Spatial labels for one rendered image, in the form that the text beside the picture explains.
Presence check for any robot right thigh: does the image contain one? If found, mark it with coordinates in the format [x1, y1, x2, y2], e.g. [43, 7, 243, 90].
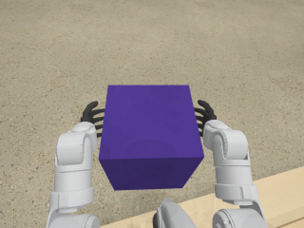
[156, 201, 197, 228]

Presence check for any right robot shin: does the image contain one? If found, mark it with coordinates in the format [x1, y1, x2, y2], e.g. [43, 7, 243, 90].
[157, 198, 172, 228]

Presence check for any robot left hand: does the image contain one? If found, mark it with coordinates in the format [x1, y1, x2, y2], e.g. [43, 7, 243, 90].
[80, 101, 105, 138]

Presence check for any robot left forearm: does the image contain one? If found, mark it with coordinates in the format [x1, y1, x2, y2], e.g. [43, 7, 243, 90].
[46, 122, 99, 228]

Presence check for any robot right hand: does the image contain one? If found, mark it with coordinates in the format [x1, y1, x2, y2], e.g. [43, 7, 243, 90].
[194, 100, 217, 137]

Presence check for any robot left upper arm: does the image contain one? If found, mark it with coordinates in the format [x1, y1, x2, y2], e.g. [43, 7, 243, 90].
[48, 213, 101, 228]

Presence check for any robot right upper arm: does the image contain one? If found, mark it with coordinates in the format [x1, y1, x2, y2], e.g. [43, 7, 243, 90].
[212, 208, 267, 228]

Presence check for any robot right forearm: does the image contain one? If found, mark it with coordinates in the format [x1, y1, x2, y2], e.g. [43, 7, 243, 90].
[202, 120, 268, 228]

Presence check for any carton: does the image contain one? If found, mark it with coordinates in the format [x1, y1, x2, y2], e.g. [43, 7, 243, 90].
[98, 85, 204, 191]

